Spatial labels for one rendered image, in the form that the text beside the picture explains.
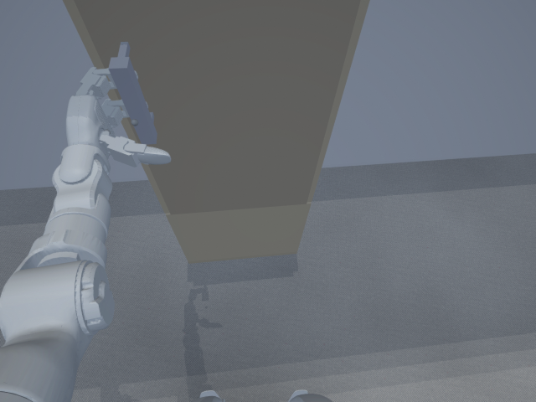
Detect robot left hand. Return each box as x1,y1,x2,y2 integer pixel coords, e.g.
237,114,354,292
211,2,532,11
66,67,171,168

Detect left robot shin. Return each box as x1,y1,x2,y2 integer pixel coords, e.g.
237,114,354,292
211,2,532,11
200,390,219,398

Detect handle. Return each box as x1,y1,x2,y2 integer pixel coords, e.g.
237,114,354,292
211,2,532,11
108,42,157,145

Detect robot left forearm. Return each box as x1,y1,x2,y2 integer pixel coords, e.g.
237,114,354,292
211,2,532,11
0,144,112,340

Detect robot left upper arm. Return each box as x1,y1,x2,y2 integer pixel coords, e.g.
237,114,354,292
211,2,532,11
0,260,115,402

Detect cupboard door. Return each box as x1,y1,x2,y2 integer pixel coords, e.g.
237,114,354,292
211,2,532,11
74,0,361,214

